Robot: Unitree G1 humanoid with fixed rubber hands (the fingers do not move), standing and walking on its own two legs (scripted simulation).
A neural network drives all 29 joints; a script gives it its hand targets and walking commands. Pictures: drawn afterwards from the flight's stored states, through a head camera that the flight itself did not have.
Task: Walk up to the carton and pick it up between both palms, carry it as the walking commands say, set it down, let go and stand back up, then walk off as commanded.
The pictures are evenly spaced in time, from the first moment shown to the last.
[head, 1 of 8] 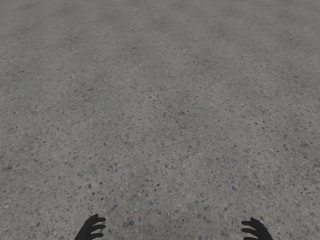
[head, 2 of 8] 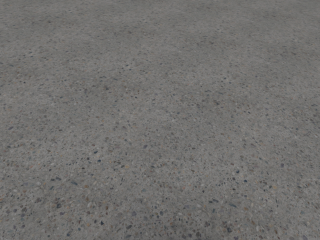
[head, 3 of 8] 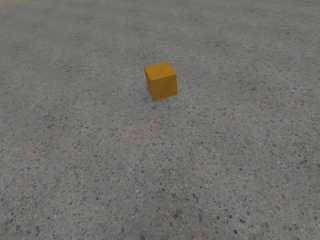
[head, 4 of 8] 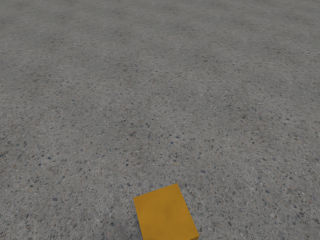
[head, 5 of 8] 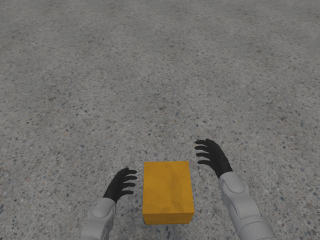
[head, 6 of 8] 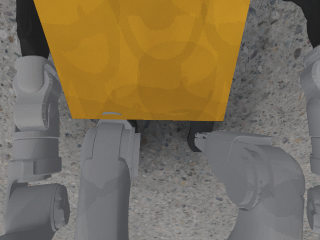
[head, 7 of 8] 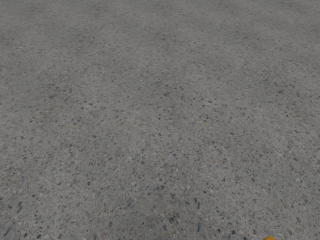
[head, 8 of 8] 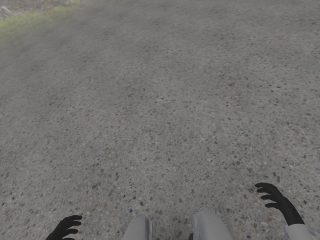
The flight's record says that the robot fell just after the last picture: yes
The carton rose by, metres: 0.01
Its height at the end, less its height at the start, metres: +0.00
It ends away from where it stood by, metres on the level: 0.50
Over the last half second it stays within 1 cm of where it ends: yes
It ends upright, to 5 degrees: yes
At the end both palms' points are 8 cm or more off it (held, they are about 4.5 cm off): yes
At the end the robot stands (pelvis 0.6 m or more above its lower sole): yes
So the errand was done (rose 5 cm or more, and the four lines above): no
